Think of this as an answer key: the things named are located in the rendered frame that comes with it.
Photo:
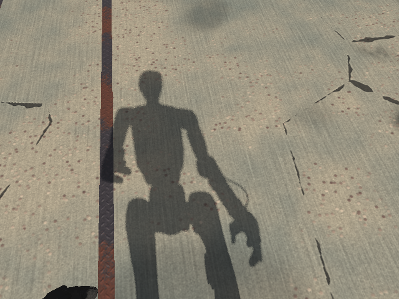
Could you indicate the left robot hand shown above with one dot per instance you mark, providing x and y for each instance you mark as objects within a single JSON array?
[{"x": 82, "y": 292}]

